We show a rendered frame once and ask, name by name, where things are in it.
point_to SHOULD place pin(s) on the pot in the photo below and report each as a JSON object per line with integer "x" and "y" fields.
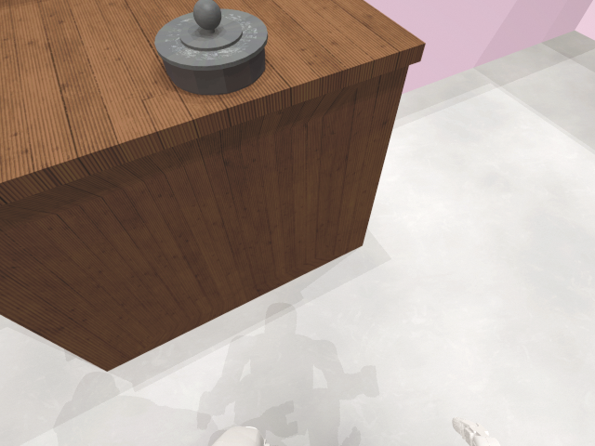
{"x": 218, "y": 82}

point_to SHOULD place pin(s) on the table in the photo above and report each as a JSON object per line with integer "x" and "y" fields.
{"x": 132, "y": 211}

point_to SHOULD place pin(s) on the left robot thigh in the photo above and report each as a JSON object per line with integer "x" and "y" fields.
{"x": 241, "y": 436}

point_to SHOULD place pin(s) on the lid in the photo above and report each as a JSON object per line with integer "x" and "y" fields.
{"x": 239, "y": 37}

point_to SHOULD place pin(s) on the knob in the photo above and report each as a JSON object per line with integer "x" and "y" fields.
{"x": 207, "y": 14}

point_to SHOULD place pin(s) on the right robot hand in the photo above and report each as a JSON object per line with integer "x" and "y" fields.
{"x": 474, "y": 434}

